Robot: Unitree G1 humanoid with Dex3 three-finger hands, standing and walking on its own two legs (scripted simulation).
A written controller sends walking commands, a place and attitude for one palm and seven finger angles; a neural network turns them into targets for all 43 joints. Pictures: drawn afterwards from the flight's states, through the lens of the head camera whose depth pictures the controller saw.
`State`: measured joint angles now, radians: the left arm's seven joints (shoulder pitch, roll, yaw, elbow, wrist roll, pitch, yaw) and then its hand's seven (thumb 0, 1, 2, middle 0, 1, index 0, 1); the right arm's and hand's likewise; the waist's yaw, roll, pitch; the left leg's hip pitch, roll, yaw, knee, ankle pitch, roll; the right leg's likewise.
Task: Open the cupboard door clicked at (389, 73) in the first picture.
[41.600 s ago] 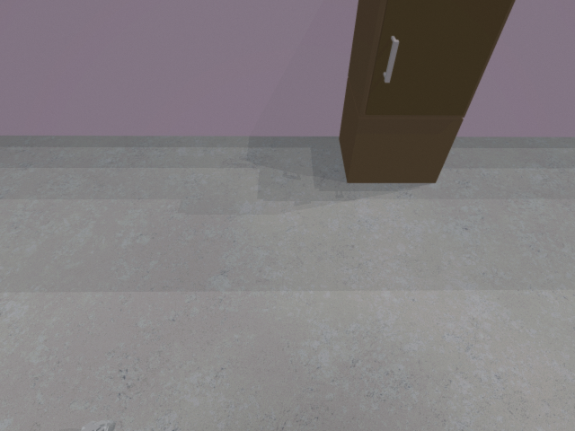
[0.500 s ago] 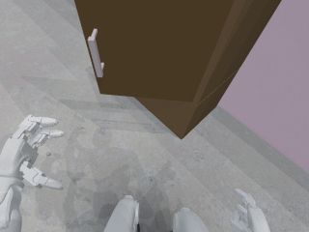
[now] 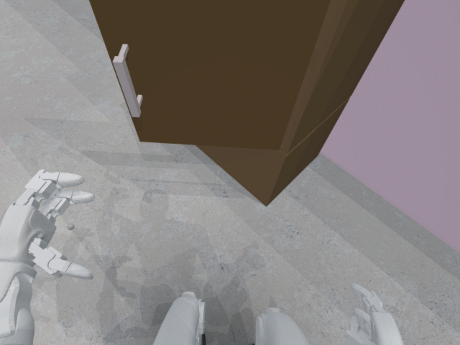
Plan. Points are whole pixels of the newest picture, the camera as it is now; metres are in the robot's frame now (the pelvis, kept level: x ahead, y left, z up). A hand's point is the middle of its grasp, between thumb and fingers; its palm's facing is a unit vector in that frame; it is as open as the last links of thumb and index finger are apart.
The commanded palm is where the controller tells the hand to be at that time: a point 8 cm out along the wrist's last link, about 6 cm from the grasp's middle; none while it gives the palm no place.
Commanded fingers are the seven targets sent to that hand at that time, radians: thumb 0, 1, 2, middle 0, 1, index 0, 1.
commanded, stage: raise the hand with hooked fingers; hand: left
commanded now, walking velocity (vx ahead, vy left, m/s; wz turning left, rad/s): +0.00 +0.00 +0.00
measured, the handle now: (130, 83) +0.63 +0.27 +0.02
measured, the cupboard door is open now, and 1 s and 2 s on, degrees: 42 42 42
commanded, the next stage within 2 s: move the hooked fingers beside the handle in 0.04 s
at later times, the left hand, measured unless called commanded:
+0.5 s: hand (79, 189) +0.35 +0.28 +0.03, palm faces +0.02 -1.00 -0.03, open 14.0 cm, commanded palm +0.33 +0.33 +0.04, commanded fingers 0.00 -0.50 0.30 -0.30 -1.20 -0.30 -1.20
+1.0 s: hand (85, 149) +0.43 +0.30 +0.03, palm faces +0.03 -1.00 -0.02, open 14.0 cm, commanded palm +0.43 +0.34 +0.03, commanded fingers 0.00 -0.50 0.30 -0.30 -1.20 -0.30 -1.20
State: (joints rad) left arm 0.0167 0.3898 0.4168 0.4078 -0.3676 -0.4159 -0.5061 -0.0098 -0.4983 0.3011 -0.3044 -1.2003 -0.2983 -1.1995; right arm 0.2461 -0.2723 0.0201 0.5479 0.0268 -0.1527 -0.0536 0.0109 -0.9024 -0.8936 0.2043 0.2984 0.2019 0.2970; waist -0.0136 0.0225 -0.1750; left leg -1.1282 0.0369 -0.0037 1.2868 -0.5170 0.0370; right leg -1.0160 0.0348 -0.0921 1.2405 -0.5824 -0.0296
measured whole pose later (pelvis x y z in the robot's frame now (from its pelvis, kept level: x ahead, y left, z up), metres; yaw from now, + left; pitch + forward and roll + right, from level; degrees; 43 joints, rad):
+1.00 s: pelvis -0.01 +0.01 -0.02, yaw -2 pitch +26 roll -6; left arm -0.66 0.63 0.55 1.05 -0.21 -0.45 -0.54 -0.01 -0.50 0.30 -0.30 -1.20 -0.30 -1.20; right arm 0.29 -0.30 0.04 0.63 0.01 -0.03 -0.05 0.01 -0.90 -0.89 0.20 0.30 0.20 0.30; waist -0.10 0.02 -0.17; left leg -1.31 0.05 0.00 1.38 -0.53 0.05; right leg -1.20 0.05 -0.09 1.32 -0.58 -0.02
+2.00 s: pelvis -0.01 +0.02 -0.07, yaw -7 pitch +36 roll -11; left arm -1.19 1.07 0.63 1.24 0.02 -0.23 -0.51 -0.01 -0.50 0.30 -0.30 -1.20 -0.30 -1.20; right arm 0.35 -0.28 0.16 0.55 -0.03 0.10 -0.04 0.00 -0.90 -0.89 0.21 0.30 0.20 0.30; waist -0.27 0.05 -0.09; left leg -1.63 0.09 -0.06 1.55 -0.57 0.07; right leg -1.47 0.08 -0.14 1.42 -0.59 0.00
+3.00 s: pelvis -0.01 +0.02 -0.06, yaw -7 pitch +36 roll -12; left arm -1.17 1.01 0.57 1.22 0.00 -0.24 -0.49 -0.01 -0.50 0.30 -0.30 -1.20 -0.30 -1.20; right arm 0.34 -0.28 0.15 0.56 -0.03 0.09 -0.04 0.00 -0.90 -0.89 0.21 0.30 0.20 0.30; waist -0.26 0.04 -0.11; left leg -1.61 0.08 -0.07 1.54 -0.57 0.06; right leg -1.45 0.08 -0.15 1.41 -0.59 -0.01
